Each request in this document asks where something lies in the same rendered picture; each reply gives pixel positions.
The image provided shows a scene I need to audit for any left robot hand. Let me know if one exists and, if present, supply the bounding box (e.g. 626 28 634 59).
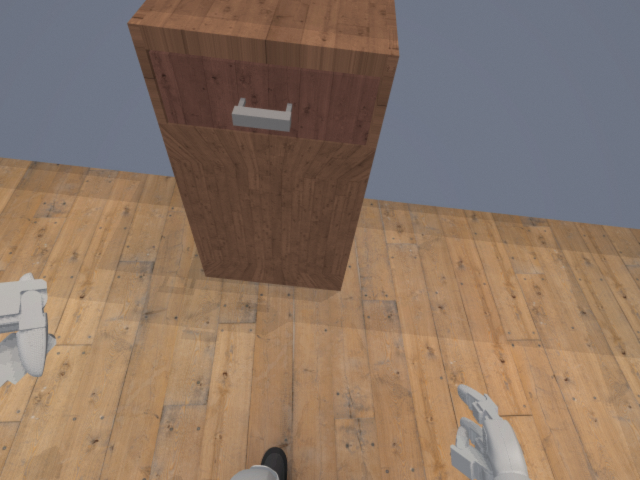
0 273 56 387

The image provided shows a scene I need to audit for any robot left foot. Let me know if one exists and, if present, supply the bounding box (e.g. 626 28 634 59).
261 447 287 480

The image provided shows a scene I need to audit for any right robot hand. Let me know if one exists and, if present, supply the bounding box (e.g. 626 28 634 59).
450 384 529 480

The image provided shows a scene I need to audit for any drawer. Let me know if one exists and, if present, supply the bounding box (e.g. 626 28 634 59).
149 50 380 145

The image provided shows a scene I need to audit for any handle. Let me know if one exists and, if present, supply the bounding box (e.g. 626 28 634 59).
232 98 292 132

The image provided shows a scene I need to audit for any left robot shin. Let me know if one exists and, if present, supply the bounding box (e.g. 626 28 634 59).
250 465 279 479

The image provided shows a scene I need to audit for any cabinet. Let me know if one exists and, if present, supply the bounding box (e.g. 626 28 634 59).
127 0 399 291

